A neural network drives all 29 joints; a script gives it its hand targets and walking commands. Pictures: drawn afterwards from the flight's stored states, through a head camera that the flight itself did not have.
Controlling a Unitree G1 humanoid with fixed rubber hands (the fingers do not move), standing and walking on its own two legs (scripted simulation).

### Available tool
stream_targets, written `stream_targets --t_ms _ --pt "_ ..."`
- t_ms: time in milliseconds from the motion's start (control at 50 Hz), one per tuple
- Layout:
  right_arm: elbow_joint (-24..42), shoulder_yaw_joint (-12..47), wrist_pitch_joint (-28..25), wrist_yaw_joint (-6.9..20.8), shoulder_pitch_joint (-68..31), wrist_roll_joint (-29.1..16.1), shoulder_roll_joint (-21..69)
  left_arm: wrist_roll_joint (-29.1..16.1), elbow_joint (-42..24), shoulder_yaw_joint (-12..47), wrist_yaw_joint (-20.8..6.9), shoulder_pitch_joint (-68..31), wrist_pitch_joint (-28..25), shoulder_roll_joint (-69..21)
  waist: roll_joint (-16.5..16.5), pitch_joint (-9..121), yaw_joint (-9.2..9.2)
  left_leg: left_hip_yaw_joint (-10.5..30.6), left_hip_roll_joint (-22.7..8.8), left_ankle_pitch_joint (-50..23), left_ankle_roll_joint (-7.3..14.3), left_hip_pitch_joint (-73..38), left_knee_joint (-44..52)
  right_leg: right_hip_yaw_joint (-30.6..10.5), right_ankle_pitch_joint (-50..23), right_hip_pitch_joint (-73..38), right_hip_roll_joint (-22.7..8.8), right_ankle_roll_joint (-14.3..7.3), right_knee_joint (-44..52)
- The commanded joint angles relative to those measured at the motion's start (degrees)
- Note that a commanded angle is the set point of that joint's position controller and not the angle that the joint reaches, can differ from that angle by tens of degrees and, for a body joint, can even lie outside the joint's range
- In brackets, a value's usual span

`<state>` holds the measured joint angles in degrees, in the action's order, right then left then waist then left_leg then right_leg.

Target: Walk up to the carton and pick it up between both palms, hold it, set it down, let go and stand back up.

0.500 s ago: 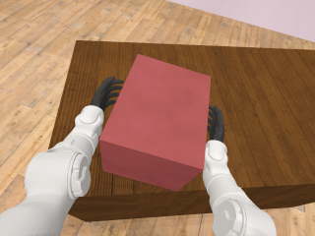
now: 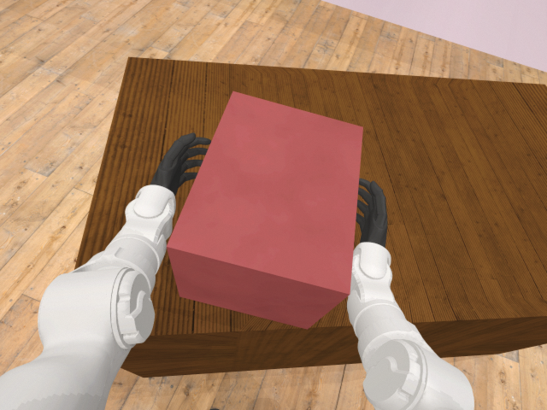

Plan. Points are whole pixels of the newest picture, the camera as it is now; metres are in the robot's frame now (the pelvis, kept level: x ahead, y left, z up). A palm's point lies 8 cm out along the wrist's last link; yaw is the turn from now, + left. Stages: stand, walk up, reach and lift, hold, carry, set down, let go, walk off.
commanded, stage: set down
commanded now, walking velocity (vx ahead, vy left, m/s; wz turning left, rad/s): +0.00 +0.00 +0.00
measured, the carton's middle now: (270, 212) +0.43 +0.00 -0.02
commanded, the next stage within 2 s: none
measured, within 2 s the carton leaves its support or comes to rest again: neither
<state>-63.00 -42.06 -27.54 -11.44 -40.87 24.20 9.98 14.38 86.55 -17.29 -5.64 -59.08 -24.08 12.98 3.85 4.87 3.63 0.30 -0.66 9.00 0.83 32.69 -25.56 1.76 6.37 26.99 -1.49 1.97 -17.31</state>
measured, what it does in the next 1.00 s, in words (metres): stands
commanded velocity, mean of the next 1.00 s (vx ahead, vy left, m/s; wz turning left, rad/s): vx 0.00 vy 0.00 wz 0.00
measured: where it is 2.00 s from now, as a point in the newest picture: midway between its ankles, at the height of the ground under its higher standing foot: outside the picture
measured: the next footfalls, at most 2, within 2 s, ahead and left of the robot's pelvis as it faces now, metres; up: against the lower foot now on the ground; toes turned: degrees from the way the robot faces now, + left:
none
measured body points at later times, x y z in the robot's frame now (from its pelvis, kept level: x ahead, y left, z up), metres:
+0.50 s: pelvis +0.00 +0.00 +0.00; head +0.10 +0.05 +0.44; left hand +0.46 +0.16 +0.02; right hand +0.39 -0.15 +0.01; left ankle +0.02 +0.10 -0.74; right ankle +0.00 -0.16 -0.74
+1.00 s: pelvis +0.00 +0.00 +0.00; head +0.10 +0.05 +0.43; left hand +0.46 +0.16 +0.02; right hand +0.39 -0.15 +0.01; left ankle +0.02 +0.10 -0.74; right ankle +0.00 -0.16 -0.74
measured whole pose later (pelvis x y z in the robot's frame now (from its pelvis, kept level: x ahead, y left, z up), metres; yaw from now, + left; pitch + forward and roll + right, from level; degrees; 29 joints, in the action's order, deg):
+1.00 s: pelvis +0.00 +0.00 +0.00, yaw +0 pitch +15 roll -2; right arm -63.6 -49.1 -29.6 -10.8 -42.5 30.4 11.6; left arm 23.2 81.4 -25.6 -7.7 -56.9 -21.6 12.5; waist 4.5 3.9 3.8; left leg 0.8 -0.9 10.7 0.7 33.4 -28.6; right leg 2.3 8.7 27.9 -1.3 2.0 -21.3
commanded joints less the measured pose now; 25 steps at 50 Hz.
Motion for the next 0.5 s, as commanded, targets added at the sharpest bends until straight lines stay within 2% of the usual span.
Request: stream_targets --t_ms 0,40,60,80,120,140,160,180,220,240,280,300,340,360,380,400,420,440,460,480 --pt "-3.77 18.11 -1.41 8.57 -31.34 7.33 30.83 4.78 -4.19 3.79 -5.56 -29.53 -0.83 -35.18 -11.96 31.13 0.96 -4.98 -1.11 -14.05 -5.97 -21.93 0.72 4.79 -4.42 -9.25 1.74 -3.33 -0.22" --pt "-3.15 17.32 -1.67 8.23 -30.95 7.42 27.58 4.90 -5.23 3.58 -5.52 -29.34 -0.68 -32.36 -12.42 32.81 1.09 -4.86 -1.05 -14.84 -6.05 -22.67 0.83 5.03 -5.99 -9.70 1.92 -3.13 -0.96" --pt "-2.93 18.17 -1.47 8.31 -29.98 7.41 29.23 5.86 -3.86 2.64 -5.46 -27.01 -0.30 -33.49 -11.57 30.93 -0.24 -4.85 -1.27 -13.92 -5.60 -21.72 0.94 5.16 -5.14 -9.69 1.95 -3.32 -0.67" --pt "-2.77 17.00 -1.40 8.16 -31.33 7.60 29.74 4.80 -5.42 2.86 -5.66 -28.69 -0.49 -33.37 -11.56 31.56 0.19 -4.94 -1.23 -12.24 -5.18 -20.51 0.80 4.72 -3.72 -9.40 1.77 -3.36 -0.69" --pt "-3.20 17.02 -1.85 8.18 -29.85 8.00 27.98 5.67 -4.60 2.64 -5.51 -27.45 0.15 -33.56 -11.52 28.63 1.31 -5.02 -1.37 -13.99 -6.39 -22.13 1.53 5.38 -4.88 -8.88 1.73 -3.22 -0.71" --pt "-3.44 16.51 -1.78 8.04 -30.12 8.23 28.56 5.54 -4.98 2.98 -5.64 -27.25 -0.17 -34.25 -11.77 30.48 1.38 -3.86 -1.37 -13.85 -5.85 -21.76 1.02 5.36 -4.43 -8.92 1.92 -3.11 -0.66" --pt "-3.61 16.18 -1.46 8.07 -29.75 8.86 28.78 6.62 -4.26 1.50 -5.84 -27.25 0.08 -33.20 -11.18 28.71 1.43 -4.61 -1.18 -11.60 -5.93 -20.99 0.96 5.17 -3.33 -9.57 2.09 -2.98 -0.50" --pt "-2.61 15.31 -1.46 7.82 -30.62 10.11 29.43 6.13 -3.80 1.38 -5.88 -28.58 -0.05 -32.32 -9.54 29.68 0.80 -5.51 -0.73 -9.13 -5.07 -19.57 1.08 4.51 -2.99 -10.28 1.73 -2.61 -0.64" --pt "-2.54 15.26 -1.58 7.86 -29.35 9.42 29.22 5.73 -4.41 1.56 -5.69 -28.90 -0.30 -31.37 -9.89 29.99 1.04 -5.10 -0.72 -8.44 -4.57 -17.52 1.35 4.40 -3.34 -10.44 1.44 -2.41 -1.75" --pt "-3.69 16.22 -1.54 7.91 -28.79 9.29 29.07 5.67 -6.05 2.69 -5.36 -28.16 -0.17 -32.53 -12.05 29.54 1.34 -4.91 -1.07 -11.63 -5.80 -19.53 0.59 4.84 -4.42 -9.23 1.57 -2.66 -1.82" --pt "-5.85 14.99 -1.57 7.83 -27.99 9.50 30.11 5.91 -5.46 1.52 -5.56 -26.44 -0.04 -33.97 -10.44 27.48 2.13 -4.46 -1.61 -14.06 -6.29 -22.00 0.53 5.87 -3.95 -8.43 2.02 -3.00 -1.41" --pt "-5.55 14.51 -1.64 7.77 -28.02 9.51 29.46 6.52 -6.26 2.60 -5.74 -28.14 -0.06 -33.63 -12.39 28.22 1.98 -4.49 -1.76 -12.64 -6.29 -21.94 0.92 5.38 -2.70 -8.08 2.02 -3.18 -0.79" --pt "-6.39 14.89 -2.04 7.69 -27.23 8.52 27.06 6.70 -5.61 1.77 -5.36 -26.77 -0.09 -31.10 -13.25 27.78 1.26 -4.81 -1.36 -16.65 -6.23 -22.52 0.30 5.44 -4.79 -8.85 2.11 -3.03 -1.40" --pt "-7.03 13.78 -1.91 7.59 -28.63 9.12 30.51 7.39 -4.63 0.83 -5.45 -24.79 0.23 -34.04 -12.83 25.98 0.82 -4.85 -1.87 -15.11 -6.18 -22.02 -1.22 5.34 -1.94 -6.17 1.98 -3.17 -0.92" --pt "-6.65 13.67 -1.94 7.42 -28.06 8.84 26.19 7.96 -5.22 0.69 -5.34 -24.86 0.73 -31.56 -13.23 26.64 1.67 -4.20 -1.90 -15.11 -6.43 -22.57 -0.08 6.01 -2.95 -6.69 2.11 -3.12 -0.55" --pt "-6.16 13.24 -1.57 7.24 -26.27 8.36 27.34 7.89 -4.40 0.52 -5.43 -24.75 1.01 -30.87 -11.47 26.48 0.77 -4.55 -1.59 -12.64 -5.53 -21.27 0.73 5.34 -3.04 -8.69 2.71 -2.65 -0.47" --pt "-5.50 13.37 -0.98 7.36 -27.90 9.83 29.39 8.19 -6.06 0.35 -5.79 -26.99 0.89 -32.48 -11.16 26.02 1.16 -4.38 -1.49 -9.06 -5.16 -18.25 0.55 4.34 -0.95 -8.93 2.23 -2.53 -0.67" --pt "-4.89 12.88 -1.54 7.30 -27.57 10.32 29.36 7.76 -6.85 0.87 -5.71 -27.10 0.80 -32.57 -12.51 27.97 1.69 -4.84 -1.00 -8.13 -5.65 -18.97 0.06 4.88 -0.97 -8.75 1.59 -2.49 -1.03" --pt "-6.22 13.11 -1.54 7.66 -27.23 10.54 30.08 8.41 -6.39 0.89 -5.85 -26.34 1.06 -33.79 -11.40 25.01 2.16 -4.10 -1.06 -8.10 -5.11 -18.92 1.55 5.32 -0.56 -7.36 1.51 -2.27 -1.30" --pt "-6.39 12.30 -1.57 7.46 -26.31 10.12 27.31 8.05 -6.29 0.75 -5.54 -26.25 0.85 -31.66 -11.50 26.42 2.62 -4.43 -1.48 -7.57 -5.48 -19.88 1.76 5.66 -0.79 -6.96 1.91 -2.59 -0.97"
